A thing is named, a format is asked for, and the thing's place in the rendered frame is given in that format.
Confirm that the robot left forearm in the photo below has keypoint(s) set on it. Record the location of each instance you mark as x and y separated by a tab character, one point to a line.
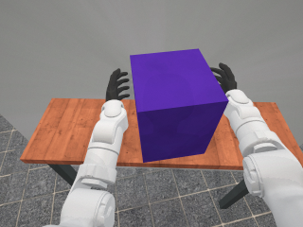
99	166

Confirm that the table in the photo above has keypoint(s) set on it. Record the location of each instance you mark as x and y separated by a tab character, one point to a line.
63	134

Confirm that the robot right hand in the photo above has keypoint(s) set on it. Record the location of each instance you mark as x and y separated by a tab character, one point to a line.
227	79

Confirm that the left robot upper arm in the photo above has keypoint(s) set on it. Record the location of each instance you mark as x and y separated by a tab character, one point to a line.
88	208

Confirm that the carton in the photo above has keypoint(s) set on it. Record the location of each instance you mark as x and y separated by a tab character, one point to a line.
179	103

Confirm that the robot right forearm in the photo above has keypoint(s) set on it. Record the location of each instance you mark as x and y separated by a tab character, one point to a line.
252	132

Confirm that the right robot upper arm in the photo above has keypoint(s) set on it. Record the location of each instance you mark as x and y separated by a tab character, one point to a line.
276	177

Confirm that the robot left hand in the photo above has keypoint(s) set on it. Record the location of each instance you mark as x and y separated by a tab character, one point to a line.
112	92

